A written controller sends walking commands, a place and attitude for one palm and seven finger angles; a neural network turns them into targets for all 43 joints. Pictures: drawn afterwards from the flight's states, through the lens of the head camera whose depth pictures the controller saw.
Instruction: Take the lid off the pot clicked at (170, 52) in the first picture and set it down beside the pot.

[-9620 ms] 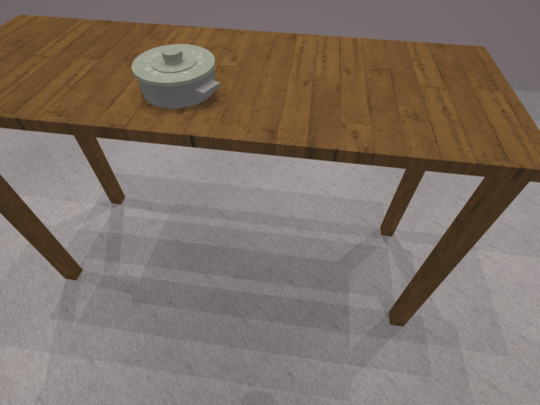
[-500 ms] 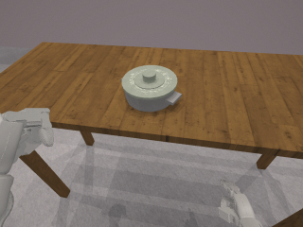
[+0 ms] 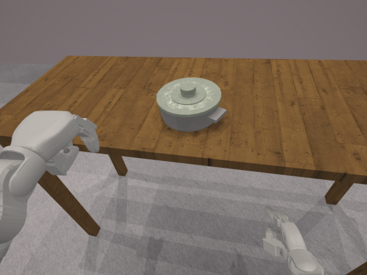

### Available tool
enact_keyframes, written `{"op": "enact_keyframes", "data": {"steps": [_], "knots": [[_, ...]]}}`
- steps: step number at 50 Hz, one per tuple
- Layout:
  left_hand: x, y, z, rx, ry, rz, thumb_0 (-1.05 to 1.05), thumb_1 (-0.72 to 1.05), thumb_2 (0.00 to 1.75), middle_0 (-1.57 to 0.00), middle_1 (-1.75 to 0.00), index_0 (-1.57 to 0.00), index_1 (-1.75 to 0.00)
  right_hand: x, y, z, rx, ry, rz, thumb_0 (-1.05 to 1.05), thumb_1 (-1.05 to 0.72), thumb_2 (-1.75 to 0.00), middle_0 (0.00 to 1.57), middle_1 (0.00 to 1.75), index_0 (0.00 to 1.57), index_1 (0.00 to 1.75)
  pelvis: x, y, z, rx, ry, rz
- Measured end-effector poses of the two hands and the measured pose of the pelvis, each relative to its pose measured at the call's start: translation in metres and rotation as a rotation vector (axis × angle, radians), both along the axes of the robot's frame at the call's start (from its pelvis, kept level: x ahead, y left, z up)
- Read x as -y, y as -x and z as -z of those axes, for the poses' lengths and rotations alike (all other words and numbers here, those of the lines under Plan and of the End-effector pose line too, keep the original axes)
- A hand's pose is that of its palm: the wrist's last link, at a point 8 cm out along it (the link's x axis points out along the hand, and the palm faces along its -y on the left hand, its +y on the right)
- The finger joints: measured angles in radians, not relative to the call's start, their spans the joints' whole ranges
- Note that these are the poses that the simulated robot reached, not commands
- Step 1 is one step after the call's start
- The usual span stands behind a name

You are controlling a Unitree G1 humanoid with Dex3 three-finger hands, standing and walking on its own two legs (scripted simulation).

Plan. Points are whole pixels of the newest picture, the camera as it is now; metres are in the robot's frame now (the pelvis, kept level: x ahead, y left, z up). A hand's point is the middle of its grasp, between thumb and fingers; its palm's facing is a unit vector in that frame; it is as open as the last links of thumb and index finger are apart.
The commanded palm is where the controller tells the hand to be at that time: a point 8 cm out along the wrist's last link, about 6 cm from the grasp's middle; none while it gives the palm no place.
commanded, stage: reach forward and open the fingers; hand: left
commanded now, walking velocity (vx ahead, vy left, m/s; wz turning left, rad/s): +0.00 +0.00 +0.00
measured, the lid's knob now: (188, 88) +0.54 +0.08 +0.15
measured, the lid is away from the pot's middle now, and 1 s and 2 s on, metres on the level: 0.00 0.00 0.00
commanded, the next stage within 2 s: move the open hand above the knob in 0.46 s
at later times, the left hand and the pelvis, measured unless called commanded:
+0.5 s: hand (84, 132) +0.29 +0.23 +0.21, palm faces -0.08 +0.00 -1.00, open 10.0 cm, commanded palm +0.26 +0.23 +0.28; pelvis -0.01 -0.01 +0.00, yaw +0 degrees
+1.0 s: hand (114, 111) +0.35 +0.20 +0.21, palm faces -0.12 -0.02 -0.99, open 10.1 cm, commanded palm +0.33 +0.19 +0.28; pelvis +0.00 -0.01 +0.00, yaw +0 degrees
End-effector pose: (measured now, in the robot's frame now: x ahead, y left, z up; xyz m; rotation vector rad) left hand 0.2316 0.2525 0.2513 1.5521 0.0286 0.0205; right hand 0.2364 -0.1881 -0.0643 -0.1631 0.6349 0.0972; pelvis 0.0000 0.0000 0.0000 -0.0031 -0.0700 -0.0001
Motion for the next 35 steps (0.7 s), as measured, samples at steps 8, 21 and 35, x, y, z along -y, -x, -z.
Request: {"op": "enact_keyframes", "data": {"steps": [8, 21, 35], "knots": [[0.004, -0.014, -0.004, -0.058, -0.022, 0.019, 0.0, -0.14, 1.56, -1.03, -0.38, -1.03, -0.39, 0.011, 0.023, 0.01, -0.037, 0.01, 0.017, 0.01, -0.9, -0.9, 0.2, 0.3, 0.2, 0.3, 0.002, 0.008, 0.0, 0.0, -0.004, -0.001], [0.015, -0.035, -0.013, -0.066, -0.022, 0.034, 0.0, -0.4, 1.72, -0.91, -0.11, -0.91, -0.12, 0.036, 0.042, 0.015, -0.047, 0.025, 0.075, 0.01, -0.9, -0.9, 0.2, 0.3, 0.2, 0.3, 0.008, 0.014, 0.001, 0.003, -0.011, 0.003], [0.028, -0.065, -0.018, -0.081, -0.009, 0.015, 0.0, -0.41, 1.71, -0.88, -0.08, -0.88, -0.09, 0.04, 0.038, 0.017, -0.048, 0.009, 0.08, 0.01, -0.9, -0.9, 0.2, 0.3, 0.2, 0.3, 0.014, 0.012, 0.002, -0.006, -0.015, -0.002]]}}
